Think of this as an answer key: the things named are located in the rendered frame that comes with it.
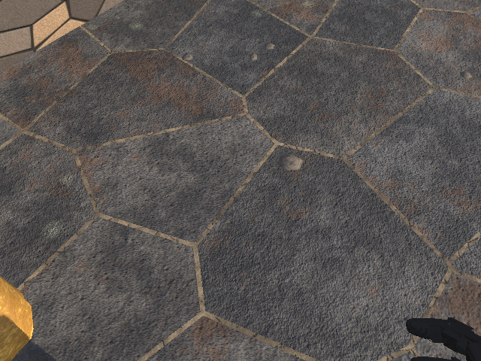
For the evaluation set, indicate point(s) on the robot right hand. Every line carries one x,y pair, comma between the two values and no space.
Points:
454,334

